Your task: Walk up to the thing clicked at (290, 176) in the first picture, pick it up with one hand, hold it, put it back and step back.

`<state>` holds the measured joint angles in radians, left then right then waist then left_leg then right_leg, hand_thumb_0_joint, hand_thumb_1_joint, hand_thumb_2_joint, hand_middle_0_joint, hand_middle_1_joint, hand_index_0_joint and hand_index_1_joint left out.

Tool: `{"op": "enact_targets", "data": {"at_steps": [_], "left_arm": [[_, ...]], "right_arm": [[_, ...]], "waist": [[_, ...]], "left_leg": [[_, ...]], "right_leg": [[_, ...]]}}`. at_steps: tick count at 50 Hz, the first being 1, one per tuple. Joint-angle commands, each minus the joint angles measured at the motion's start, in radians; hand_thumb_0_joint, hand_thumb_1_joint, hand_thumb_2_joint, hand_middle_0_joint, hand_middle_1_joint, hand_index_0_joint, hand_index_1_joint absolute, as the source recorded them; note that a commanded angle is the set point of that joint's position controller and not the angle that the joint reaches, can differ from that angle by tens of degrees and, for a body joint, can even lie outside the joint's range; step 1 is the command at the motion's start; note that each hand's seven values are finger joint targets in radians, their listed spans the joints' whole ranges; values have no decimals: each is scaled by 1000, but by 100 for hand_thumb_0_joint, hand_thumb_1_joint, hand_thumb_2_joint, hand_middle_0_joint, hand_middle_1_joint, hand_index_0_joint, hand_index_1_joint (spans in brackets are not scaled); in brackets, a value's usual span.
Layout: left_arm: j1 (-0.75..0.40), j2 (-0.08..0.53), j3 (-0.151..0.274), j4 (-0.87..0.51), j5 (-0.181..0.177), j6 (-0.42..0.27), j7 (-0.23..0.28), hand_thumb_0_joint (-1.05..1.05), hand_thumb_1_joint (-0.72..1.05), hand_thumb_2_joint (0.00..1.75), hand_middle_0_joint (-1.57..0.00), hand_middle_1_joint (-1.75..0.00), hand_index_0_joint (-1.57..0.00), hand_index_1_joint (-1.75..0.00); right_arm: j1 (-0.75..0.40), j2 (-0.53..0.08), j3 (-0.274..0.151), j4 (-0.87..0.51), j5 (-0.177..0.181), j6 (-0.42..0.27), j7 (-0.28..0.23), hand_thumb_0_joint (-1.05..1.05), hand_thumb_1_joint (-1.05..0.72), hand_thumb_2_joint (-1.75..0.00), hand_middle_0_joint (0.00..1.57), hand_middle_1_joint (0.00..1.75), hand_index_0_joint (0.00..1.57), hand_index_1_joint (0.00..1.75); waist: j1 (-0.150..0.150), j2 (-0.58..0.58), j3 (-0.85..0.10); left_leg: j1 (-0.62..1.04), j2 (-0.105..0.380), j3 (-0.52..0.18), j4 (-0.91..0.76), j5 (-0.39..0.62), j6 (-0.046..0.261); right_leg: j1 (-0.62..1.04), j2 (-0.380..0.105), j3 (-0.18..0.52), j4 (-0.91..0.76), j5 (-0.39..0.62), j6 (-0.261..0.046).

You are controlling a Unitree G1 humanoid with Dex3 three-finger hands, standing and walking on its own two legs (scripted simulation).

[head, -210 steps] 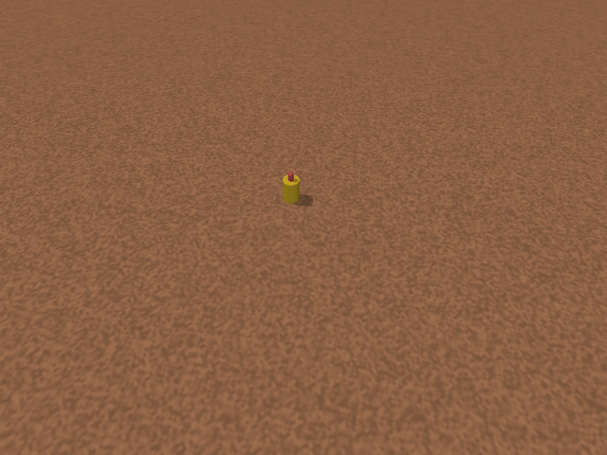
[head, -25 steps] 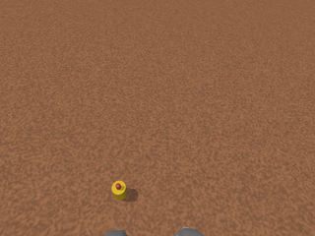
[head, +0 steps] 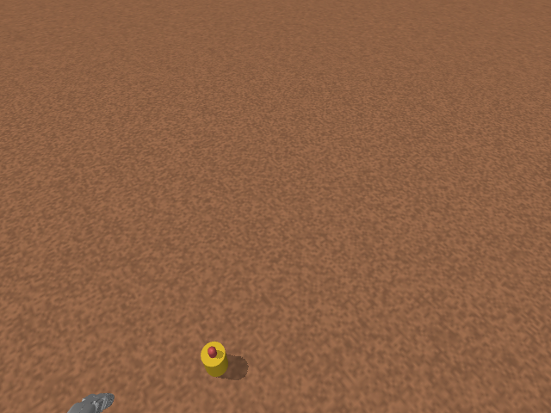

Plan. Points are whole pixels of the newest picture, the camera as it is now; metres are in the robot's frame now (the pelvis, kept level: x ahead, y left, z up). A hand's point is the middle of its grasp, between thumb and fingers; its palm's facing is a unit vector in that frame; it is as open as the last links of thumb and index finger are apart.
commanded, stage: walk up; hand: left
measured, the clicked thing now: (214, 357) +0.40 +0.20 -0.70
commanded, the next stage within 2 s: stand in 0.70 s
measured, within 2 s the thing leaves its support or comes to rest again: neither
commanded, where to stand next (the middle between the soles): +0.07 -0.01 m, yaw +1 degrees
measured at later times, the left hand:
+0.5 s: hand out of the picture +0.07 +0.26 -0.15, palm faces +0.00 -0.95 -0.32, open 7.3 cm
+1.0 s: hand out of the picture +0.10 +0.26 -0.15, palm faces -0.01 -0.94 -0.34, open 7.3 cm
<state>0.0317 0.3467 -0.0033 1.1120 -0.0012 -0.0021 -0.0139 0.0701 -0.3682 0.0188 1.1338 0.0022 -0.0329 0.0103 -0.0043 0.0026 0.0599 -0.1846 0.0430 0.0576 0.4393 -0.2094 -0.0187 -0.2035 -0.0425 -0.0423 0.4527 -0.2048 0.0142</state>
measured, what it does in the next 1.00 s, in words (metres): stands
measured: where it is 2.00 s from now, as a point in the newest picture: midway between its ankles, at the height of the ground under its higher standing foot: outside the picture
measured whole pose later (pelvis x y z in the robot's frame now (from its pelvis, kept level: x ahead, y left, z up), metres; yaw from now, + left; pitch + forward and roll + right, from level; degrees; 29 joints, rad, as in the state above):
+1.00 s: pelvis +0.02 +0.01 +0.01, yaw +1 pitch -2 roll +0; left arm 0.08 0.35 0.01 1.16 0.02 -0.01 0.00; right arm 0.08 -0.35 0.00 1.15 -0.01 -0.02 0.01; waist -0.01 0.00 0.04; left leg -0.12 0.03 0.05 0.32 -0.17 -0.01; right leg -0.12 -0.05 -0.05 0.31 -0.15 0.03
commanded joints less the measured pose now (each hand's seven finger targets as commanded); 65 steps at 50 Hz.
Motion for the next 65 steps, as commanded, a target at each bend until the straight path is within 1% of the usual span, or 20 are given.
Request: {"op": "enact_targets", "data": {"at_steps": [1, 3, 6, 10, 16, 18, 20, 26, 31, 36, 39, 41, 44, 46, 51, 55, 57, 59, 60, 65], "left_arm": [[-50, 220, 45, -32, -3, -20, 8, 0, 90, 90, -20, -30, -20, -30], [-53, 217, 45, -27, -1, -19, 6, 0, 90, 90, -20, -30, -20, -30], [-45, 212, 46, -14, 1, -17, 4, 0, 90, 90, -20, -30, -20, -30], [-48, 211, 49, -6, 4, -20, 3, 0, 90, 90, -20, -30, -20, -30], [-14, 206, 48, 5, 4, -18, 3, 0, 90, 90, -20, -30, -20, -30], [-29, 206, 50, 4, 6, -18, 4, 0, 90, 90, -20, -30, -20, -30], [-10, 205, 50, 8, 5, -18, 5, 0, 90, 90, -20, -30, -20, -30], [-3, 200, 52, 5, 7, -17, 5, 0, 90, 90, -20, -30, -20, -30], [3, 198, 51, 6, 7, -17, 7, 0, 90, 90, -20, -30, -20, -30], [12, 209, 49, -2, 13, -27, 14, 0, 90, 90, -20, -30, -20, -30], [12, 213, 49, -6, 13, -30, 17, 0, 90, 90, -20, -30, -20, -30], [11, 209, 48, -5, 12, -28, 18, 0, 90, 90, -20, -30, -20, -30], [13, 212, 48, -10, 13, -31, 19, 0, 90, 90, -20, -30, -20, -30], [11, 213, 47, -13, 11, -31, 19, 0, 90, 90, -20, -30, -20, -30], [5, 210, 48, -13, 11, -24, 17, 0, 90, 90, -20, -30, -20, -30], [10, 217, 46, -20, 12, -27, 17, 0, 90, 90, -20, -30, -20, -30], [6, 215, 46, -19, 14, -26, 18, 0, 90, 90, -20, -30, -20, -30], [18, 210, 43, -18, 13, -27, 17, 0, 90, 90, -20, -30, -20, -30], [9, 218, 44, -18, 11, -27, 18, 0, 90, 90, -20, -30, -20, -30], [14, 221, 42, -22, 11, -31, 20, 0, 90, 90, -20, -30, -20, -30]], "right_arm": [[-55, -208, -40, -38, -1, -14, -13, 0, -90, -90, 20, 30, 20, 30], [-55, -210, -42, -27, -6, -13, -13, 0, -90, -90, 20, 30, 20, 30], [-59, -211, -43, -22, -7, -15, -12, 0, -90, -90, 20, 30, 20, 30], [-48, -210, -46, -16, -6, -16, -13, 0, -90, -90, 20, 30, 20, 30], [-52, -210, -49, -21, -9, -12, -13, 0, -90, -90, 20, 30, 20, 30], [-36, -208, -51, -14, -10, -13, -14, 0, -90, -90, 20, 30, 20, 30], [-44, -212, -53, -18, -8, -13, -14, 0, -90, -90, 20, 30, 20, 30], [-35, -205, -52, -18, -9, -12, -15, 0, -90, -90, 20, 30, 20, 30], [-33, -204, -55, -20, -9, -12, -15, 0, -90, -90, 20, 30, 20, 30], [-41, -196, -58, -31, -15, -4, -16, 0, -90, -90, 20, 30, 20, 30], [-32, -193, -57, -31, -14, -3, -14, 0, -90, -90, 20, 30, 20, 30], [-40, -195, -57, -34, -13, -1, -14, 0, -90, -90, 20, 30, 20, 30], [-39, -196, -58, -38, -12, -1, -13, 0, -90, -90, 20, 30, 20, 30], [-40, -196, -59, -37, -12, 0, -13, 0, -90, -90, 20, 30, 20, 30], [-34, -199, -55, -38, -13, 1, -14, 0, -90, -90, 20, 30, 20, 30], [-44, -197, -55, -41, -13, -3, -13, 0, -90, -90, 20, 30, 20, 30], [-36, -197, -55, -41, -12, -2, -14, 0, -90, -90, 20, 30, 20, 30], [-39, -206, -56, -39, -11, -2, -14, 0, -90, -90, 20, 30, 20, 30], [-37, -195, -54, -40, -13, 0, -12, 0, -90, -90, 20, 30, 20, 30], [-32, -197, -57, -36, -11, 2, -12, 0, -90, -90, 20, 30, 20, 30]], "waist": [[12, -21, -94], [10, -17, -90], [12, 2, -88], [5, -8, -115], [11, -3, -77], [2, -14, -93], [9, -1, -90], [7, -1, -81], [6, -9, -83], [5, 0, -102], [0, -7, -108], [2, -2, -99], [1, -12, -112], [2, -7, -102], [3, 8, -76], [8, 0, -99], [3, -5, -94], [7, -2, -93], [2, -11, -87], [1, -12, -104]], "left_leg": [[31, 95, -98, -123, 93, 36], [36, 95, -96, -141, 53, 33], [29, 98, -107, -168, 26, 32], [46, 100, -100, -169, 66, 31], [48, 101, -108, -189, 9, 34], [43, 101, -107, -188, 24, 32], [58, 105, -110, -188, 39, 34], [27, 102, -114, -191, 20, 35], [33, 101, -117, -190, 64, 35], [66, 109, -114, -170, 149, 29], [71, 105, -108, -168, 166, 28], [70, 105, -111, -175, 154, 28], [89, 111, -107, -164, 192, 29], [90, 111, -110, -170, 183, 26], [43, 103, -110, -195, 102, 24], [74, 113, -115, -189, 161, 25], [67, 108, -113, -189, 150, 24], [80, 111, -114, -182, 154, 27], [69, 105, -113, -186, 143, 24], [80, 108, -114, -175, 165, 27]], "right_leg": [[55, -102, 111, -146, 92, -35], [47, -101, 116, -169, 52, -37], [60, -96, 106, -176, 39, -32], [90, -102, 106, -180, 98, -32], [52, -94, 102, -197, 33, -26], [72, -96, 103, -193, 56, -27], [63, -93, 97, -193, 53, -25], [72, -94, 97, -194, 49, -25], [83, -95, 91, -187, 95, -20], [92, -104, 91, -184, 123, -18], [105, -109, 90, -185, 164, -18], [100, -104, 83, -185, 151, -15], [105, -109, 81, -182, 178, -16], [99, -106, 79, -183, 160, -16], [112, -107, 85, -194, 116, -19], [111, -108, 79, -183, 134, -20], [111, -108, 78, -189, 134, -18], [104, -109, 80, -194, 130, -17], [102, -107, 76, -193, 116, -17], [113, -111, 79, -195, 138, -19]]}}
